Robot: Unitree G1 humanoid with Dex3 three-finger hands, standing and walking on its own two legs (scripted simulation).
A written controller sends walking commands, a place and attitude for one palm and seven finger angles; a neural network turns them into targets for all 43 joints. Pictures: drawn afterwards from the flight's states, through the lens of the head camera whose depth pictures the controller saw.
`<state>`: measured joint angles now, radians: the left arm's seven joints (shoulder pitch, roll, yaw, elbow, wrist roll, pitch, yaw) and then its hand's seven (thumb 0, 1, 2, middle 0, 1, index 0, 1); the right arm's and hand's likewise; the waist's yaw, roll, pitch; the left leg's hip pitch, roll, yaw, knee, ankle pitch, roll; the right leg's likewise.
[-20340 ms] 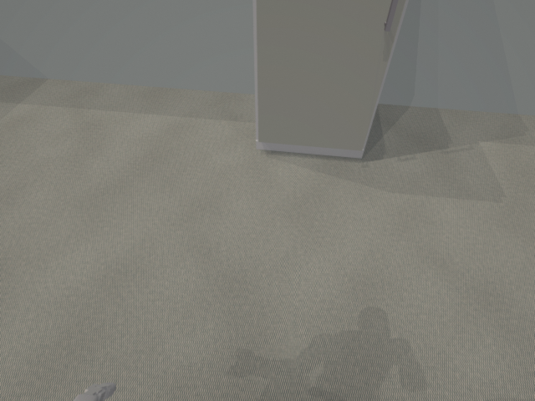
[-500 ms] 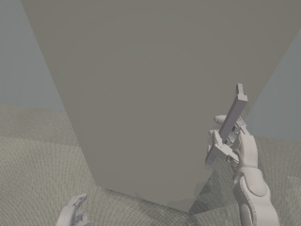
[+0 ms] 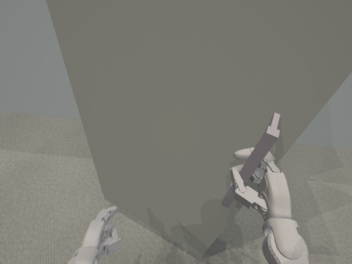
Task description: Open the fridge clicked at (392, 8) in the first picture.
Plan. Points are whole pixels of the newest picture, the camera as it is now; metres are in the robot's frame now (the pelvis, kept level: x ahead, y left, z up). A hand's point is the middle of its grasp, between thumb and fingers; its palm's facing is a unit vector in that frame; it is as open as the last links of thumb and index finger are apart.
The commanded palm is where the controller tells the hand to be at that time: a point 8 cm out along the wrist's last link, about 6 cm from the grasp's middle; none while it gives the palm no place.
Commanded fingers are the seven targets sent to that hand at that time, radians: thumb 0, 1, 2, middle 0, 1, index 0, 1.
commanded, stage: walk backward, drawing the door open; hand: right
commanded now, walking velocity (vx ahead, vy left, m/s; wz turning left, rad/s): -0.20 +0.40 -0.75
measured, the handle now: (246, 167) +0.31 -0.11 +0.11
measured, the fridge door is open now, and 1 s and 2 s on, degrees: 25 65 76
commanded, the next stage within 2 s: stop walking and hold the door back in 1.18 s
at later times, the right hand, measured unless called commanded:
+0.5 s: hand out of the picture +0.11 +0.04 +0.12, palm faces +0.11 +0.98 -0.16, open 6.2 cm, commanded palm +0.07 +0.00 +0.13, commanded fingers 0.00 -0.90 -0.90 0.45 1.40 0.45 1.40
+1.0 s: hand out of the picture +0.03 +0.20 +0.12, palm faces +0.51 +0.85 -0.15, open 6.4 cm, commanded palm -0.02 +0.18 +0.13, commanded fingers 0.00 -0.90 -0.90 0.45 1.40 0.45 1.40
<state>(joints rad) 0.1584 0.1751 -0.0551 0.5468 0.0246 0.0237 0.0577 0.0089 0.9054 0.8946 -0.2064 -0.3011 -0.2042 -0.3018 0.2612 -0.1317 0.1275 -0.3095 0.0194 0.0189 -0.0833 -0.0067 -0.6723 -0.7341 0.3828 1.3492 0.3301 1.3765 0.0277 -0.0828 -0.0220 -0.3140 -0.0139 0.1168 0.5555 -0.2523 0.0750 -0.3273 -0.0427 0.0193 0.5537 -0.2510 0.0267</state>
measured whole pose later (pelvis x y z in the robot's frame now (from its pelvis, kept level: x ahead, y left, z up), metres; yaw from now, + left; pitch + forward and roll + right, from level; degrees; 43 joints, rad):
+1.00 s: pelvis -0.13 +0.41 -0.02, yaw -49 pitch -1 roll -2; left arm 0.17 0.19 -0.02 0.55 0.02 -0.12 0.03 0.01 0.91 0.90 -0.20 -0.30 -0.20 -0.30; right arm 0.09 -0.13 0.31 -0.35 -0.05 0.00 -0.02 0.00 -0.66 -0.78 0.43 1.37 0.30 1.35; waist 0.05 0.00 0.10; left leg -0.47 0.05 0.27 0.64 -0.18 0.10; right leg -0.23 -0.06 -0.13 0.65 -0.44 -0.02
